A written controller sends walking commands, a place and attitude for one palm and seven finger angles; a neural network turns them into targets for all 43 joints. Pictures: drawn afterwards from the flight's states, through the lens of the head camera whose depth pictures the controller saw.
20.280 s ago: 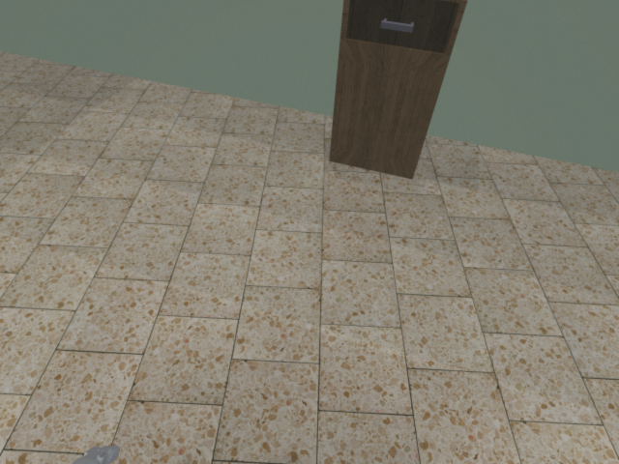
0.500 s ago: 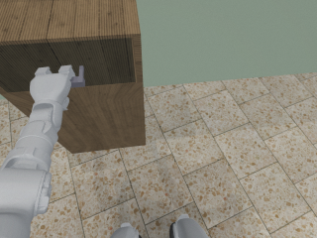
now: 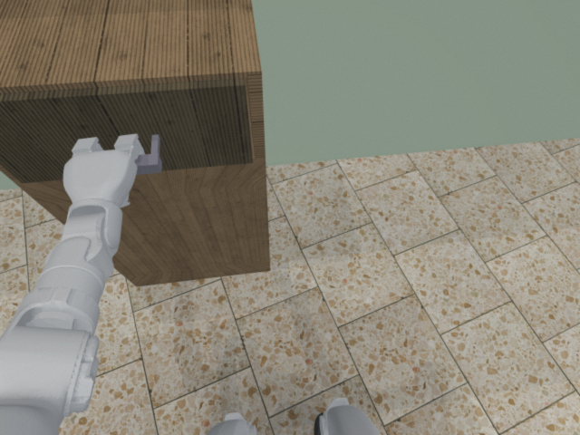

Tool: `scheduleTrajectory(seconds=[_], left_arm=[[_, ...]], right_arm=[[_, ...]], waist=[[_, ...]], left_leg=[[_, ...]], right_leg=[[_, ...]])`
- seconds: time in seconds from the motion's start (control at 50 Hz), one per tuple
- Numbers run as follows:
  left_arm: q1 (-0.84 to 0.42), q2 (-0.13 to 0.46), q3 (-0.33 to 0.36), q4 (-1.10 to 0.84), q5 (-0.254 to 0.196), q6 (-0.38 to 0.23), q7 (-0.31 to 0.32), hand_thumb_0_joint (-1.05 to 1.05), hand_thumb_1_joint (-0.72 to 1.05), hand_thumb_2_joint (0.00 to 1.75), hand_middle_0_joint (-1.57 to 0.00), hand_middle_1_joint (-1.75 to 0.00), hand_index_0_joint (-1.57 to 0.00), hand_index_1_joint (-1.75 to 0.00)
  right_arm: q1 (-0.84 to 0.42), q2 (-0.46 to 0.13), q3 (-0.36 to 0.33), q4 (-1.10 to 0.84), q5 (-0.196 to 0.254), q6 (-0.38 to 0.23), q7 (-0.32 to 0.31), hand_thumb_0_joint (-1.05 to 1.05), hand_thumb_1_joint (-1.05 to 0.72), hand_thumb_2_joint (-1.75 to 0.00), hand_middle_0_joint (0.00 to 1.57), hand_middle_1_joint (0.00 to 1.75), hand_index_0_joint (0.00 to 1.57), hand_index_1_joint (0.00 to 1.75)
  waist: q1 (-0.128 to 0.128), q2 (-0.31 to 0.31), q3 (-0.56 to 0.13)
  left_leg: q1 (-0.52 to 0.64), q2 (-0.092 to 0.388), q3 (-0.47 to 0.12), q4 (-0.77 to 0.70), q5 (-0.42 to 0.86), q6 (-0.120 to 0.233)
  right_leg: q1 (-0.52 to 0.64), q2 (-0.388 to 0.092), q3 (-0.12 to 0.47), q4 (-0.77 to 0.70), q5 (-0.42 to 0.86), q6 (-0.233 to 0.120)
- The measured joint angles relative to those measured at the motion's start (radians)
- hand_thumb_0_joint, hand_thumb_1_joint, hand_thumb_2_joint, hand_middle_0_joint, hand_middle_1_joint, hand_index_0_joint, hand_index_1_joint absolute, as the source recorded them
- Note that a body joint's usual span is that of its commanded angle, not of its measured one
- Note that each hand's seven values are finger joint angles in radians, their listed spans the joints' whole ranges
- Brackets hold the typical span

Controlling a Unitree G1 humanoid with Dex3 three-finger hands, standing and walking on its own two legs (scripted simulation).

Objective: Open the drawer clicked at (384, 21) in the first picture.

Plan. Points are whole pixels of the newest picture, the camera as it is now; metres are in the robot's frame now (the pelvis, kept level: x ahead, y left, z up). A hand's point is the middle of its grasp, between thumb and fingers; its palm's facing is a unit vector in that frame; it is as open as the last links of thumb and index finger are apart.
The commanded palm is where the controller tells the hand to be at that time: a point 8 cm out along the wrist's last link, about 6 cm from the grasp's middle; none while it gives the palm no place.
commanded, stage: pull the drawer open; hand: left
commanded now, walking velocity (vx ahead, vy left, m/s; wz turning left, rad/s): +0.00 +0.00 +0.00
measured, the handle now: (119, 155) +0.53 +0.24 +0.01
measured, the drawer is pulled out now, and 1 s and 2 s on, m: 0.01 0.13 0.26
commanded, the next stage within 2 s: none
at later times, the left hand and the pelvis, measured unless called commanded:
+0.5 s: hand (116, 228) +0.41 +0.24 -0.01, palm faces -0.04 -0.03 -1.00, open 5.8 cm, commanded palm +0.38 +0.23 +0.04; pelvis +0.00 -0.01 +0.01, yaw +1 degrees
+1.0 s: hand (112, 269) +0.35 +0.23 -0.01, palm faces -0.01 -0.04 -1.00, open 5.8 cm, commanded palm +0.31 +0.23 +0.04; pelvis +0.00 -0.01 +0.02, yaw +1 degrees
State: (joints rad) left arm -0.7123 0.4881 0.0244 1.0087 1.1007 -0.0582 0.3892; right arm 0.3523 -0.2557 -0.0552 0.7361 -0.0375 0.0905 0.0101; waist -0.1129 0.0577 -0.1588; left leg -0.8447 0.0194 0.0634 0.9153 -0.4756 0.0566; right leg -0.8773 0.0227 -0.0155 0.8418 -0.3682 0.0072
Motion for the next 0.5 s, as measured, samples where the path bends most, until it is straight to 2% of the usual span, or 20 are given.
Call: scheduleTrajectory(seconds=[0.24,0.5], left_arm=[[0.111,-0.048,-0.016,-0.074,0.005,-0.007,0.033,0.0,0.73,0.8,-0.3,-1.33,-0.35,-1.29],[0.172,-0.089,-0.055,-0.123,0.006,0.024,0.056,0.0,0.72,0.81,-0.29,-1.32,-0.35,-1.31]], right_arm=[[-0.037,0.007,-0.003,-0.005,0.009,0.009,-0.001,0.0,-0.91,-0.9,0.2,0.3,0.2,0.29],[-0.082,0.009,-0.009,-0.025,0.019,0.002,-0.007,0.0,-0.91,-0.9,0.2,0.3,0.2,0.29]], waist=[[0.032,-0.005,-0.002],[0.06,-0.009,0.002]], left_leg=[[0.061,-0.006,0.003,-0.033,0.008,-0.001],[0.098,-0.011,-0.008,-0.049,0.018,-0.008]], right_leg=[[0.056,-0.004,0.004,-0.021,0.001,-0.001],[0.093,-0.009,-0.006,-0.029,0.001,-0.008]])
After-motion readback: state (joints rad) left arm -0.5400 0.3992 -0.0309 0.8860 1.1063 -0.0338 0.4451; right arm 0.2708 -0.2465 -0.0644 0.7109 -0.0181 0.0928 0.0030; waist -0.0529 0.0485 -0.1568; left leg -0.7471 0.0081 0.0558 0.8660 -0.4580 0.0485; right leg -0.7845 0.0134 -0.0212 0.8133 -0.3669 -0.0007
